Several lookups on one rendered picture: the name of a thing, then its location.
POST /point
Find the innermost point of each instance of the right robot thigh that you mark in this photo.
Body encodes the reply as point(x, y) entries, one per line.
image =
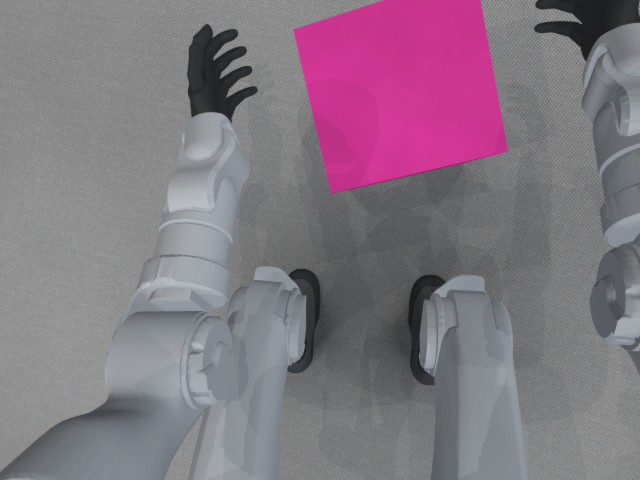
point(478, 430)

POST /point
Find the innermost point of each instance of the left robot upper arm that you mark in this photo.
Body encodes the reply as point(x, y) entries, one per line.
point(164, 368)

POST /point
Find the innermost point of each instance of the left robot forearm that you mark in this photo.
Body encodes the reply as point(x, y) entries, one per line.
point(188, 271)

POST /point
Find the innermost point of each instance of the right robot hand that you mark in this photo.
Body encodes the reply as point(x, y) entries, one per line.
point(597, 18)

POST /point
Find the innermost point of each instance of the right robot foot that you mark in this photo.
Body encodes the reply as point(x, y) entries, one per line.
point(422, 289)

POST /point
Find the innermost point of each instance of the left robot hand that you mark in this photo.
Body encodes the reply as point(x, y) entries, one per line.
point(207, 92)

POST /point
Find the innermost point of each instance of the right robot forearm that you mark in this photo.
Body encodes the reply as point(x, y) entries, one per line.
point(611, 78)

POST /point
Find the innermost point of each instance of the carton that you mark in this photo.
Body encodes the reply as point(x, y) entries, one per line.
point(401, 87)

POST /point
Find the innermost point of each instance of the right robot upper arm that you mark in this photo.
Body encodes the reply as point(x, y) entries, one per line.
point(615, 299)

